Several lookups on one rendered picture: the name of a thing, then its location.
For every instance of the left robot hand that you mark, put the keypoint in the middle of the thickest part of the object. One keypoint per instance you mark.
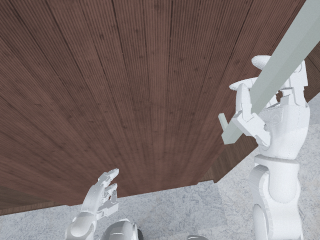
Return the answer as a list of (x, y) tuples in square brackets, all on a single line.
[(96, 201)]

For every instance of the wardrobe door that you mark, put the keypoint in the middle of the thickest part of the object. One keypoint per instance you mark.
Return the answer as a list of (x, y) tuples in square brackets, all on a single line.
[(88, 86), (10, 198)]

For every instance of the left robot forearm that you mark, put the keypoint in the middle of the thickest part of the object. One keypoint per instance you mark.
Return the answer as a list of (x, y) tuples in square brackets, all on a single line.
[(82, 227)]

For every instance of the right robot forearm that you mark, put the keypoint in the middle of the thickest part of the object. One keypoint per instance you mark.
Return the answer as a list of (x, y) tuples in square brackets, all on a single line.
[(276, 190)]

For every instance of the right robot hand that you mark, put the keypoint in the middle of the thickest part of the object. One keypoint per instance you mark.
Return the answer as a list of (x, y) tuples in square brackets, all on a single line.
[(287, 120)]

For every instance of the handle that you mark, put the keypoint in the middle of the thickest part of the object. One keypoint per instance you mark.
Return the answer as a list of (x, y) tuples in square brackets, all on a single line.
[(299, 40)]

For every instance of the left robot thigh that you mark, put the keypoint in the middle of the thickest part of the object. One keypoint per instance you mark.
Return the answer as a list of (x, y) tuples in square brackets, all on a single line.
[(122, 230)]

